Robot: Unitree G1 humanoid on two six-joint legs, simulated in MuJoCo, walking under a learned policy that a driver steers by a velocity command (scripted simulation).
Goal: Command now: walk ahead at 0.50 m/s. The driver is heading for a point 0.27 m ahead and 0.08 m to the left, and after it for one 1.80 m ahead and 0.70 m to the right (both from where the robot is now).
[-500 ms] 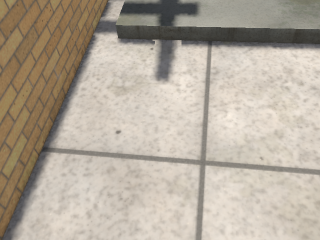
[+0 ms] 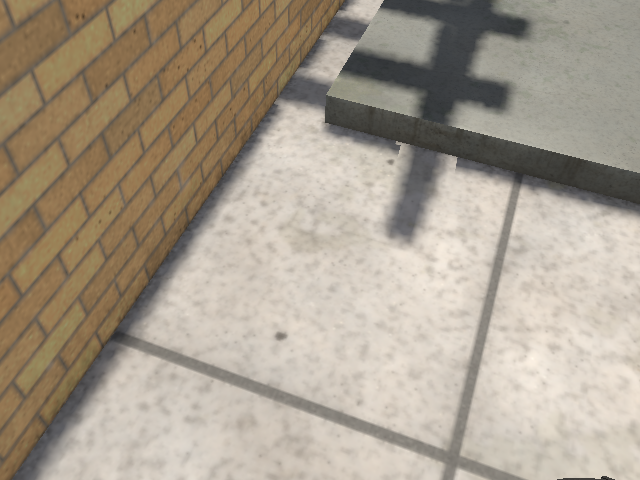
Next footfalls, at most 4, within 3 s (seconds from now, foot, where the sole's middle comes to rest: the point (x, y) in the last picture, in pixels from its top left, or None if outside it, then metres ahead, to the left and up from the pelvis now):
0.16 left None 0.33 0.17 -0.90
0.60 right None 0.38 -0.05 -0.90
1.14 left None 0.39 0.14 -0.90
1.58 right None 0.27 -0.02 -0.90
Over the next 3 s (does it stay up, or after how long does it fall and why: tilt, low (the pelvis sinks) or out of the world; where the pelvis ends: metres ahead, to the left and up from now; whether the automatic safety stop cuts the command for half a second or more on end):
stays up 0.58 -0.18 -0.12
